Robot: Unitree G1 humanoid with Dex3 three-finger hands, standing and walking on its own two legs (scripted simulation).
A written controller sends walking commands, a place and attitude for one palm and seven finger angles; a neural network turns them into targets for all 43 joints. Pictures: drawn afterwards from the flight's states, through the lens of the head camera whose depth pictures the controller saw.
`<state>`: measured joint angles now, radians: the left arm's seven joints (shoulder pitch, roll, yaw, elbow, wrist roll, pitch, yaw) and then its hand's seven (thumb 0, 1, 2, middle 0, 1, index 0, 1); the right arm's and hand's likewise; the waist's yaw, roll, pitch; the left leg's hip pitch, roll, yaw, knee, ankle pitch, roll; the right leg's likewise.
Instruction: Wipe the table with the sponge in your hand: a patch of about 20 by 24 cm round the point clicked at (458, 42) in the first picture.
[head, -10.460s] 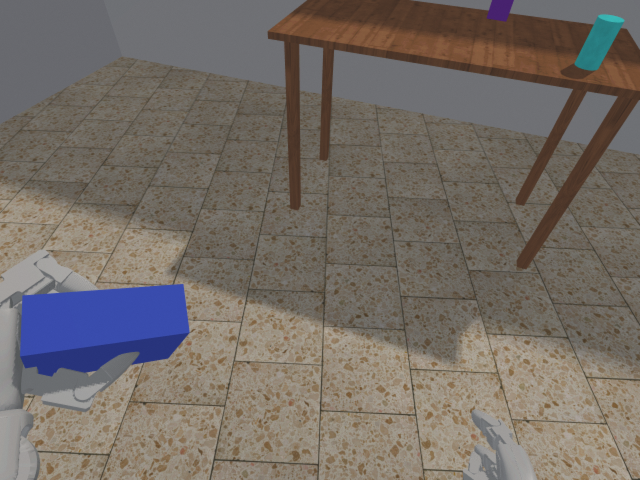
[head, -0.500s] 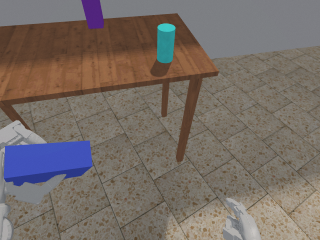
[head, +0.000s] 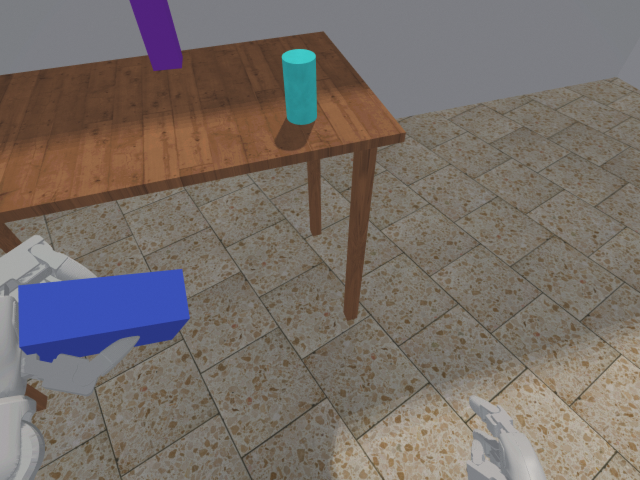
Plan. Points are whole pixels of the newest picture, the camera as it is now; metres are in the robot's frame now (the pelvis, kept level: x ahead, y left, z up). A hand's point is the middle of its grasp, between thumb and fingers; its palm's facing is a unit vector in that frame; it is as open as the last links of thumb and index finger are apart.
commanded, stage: look again from close up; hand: left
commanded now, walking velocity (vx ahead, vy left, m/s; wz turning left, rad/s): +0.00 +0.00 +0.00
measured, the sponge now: (133, 313) +0.25 +0.19 +0.15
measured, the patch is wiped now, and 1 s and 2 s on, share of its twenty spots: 0.00 0.00 0.00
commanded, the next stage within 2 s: shuffle to correct the standing spot in 0.04 s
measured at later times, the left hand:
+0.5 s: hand (67, 306) +0.25 +0.26 +0.15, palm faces +0.39 -0.83 -0.39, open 9.0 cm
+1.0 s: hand (104, 179) +0.41 +0.27 +0.18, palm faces +0.28 -0.83 -0.48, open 9.0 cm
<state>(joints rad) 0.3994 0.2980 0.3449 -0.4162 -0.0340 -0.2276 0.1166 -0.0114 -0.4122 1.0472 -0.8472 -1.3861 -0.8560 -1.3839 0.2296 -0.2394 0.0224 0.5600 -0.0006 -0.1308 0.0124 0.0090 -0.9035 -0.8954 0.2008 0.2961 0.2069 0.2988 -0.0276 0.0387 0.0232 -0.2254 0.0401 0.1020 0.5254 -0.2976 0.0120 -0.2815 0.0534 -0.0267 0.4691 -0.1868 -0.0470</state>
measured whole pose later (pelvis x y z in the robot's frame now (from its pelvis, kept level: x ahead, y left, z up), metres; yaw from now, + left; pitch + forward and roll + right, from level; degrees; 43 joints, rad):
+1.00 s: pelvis +0.14 +0.08 -0.02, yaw -10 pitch -1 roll +3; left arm 0.39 0.39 0.41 -0.47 -0.03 -0.18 0.15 -0.01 -0.41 1.05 -0.83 -1.40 -0.84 -1.40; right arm 0.19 -0.17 0.05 0.56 0.01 -0.15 -0.01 0.01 -0.90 -0.90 0.20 0.30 0.21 0.30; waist -0.03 0.01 0.07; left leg -0.24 0.01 0.13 0.63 -0.37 0.01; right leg -0.39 -0.02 -0.13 0.70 -0.33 -0.01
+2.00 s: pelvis +0.32 +0.23 -0.02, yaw -8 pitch -4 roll +3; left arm 0.38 0.35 0.35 -0.53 -0.04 -0.13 0.17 -0.01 -0.41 1.05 -0.83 -1.41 -0.84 -1.40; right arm 0.13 -0.20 -0.03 0.61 0.01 -0.07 -0.05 0.01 -0.91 -0.90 0.20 0.30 0.20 0.30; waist 0.01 -0.06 0.15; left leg -0.30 0.05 0.08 0.62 -0.24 -0.04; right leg -0.29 -0.11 -0.01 0.89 -0.52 0.03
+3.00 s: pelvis +0.35 +0.29 +0.00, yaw -7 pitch -1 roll -2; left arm 0.37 0.33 0.32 -0.46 -0.01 -0.18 0.11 -0.01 -0.40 1.06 -0.83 -1.41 -0.84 -1.41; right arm 0.15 -0.15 0.05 0.59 0.01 -0.15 0.00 0.01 -0.90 -0.90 0.20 0.30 0.21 0.30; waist 0.03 -0.04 0.09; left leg -0.27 0.01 0.05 0.50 -0.21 0.04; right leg -0.15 -0.03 -0.01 0.40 -0.22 0.05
